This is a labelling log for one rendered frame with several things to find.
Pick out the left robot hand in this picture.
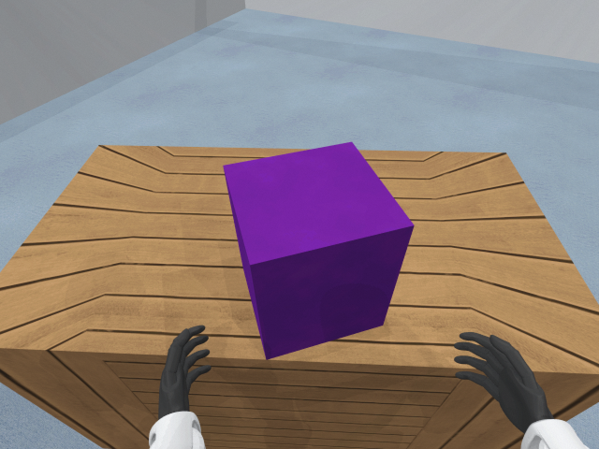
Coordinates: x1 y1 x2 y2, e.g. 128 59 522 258
158 326 212 420

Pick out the carton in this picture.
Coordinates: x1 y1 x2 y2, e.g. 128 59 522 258
223 142 414 360

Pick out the right robot hand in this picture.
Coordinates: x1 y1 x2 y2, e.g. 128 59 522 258
454 332 554 434

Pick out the robot left forearm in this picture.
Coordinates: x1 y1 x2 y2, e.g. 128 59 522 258
149 412 206 449

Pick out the pedestal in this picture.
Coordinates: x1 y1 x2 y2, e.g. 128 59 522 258
0 145 599 449

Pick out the robot right forearm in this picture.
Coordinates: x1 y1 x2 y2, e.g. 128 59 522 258
521 419 590 449

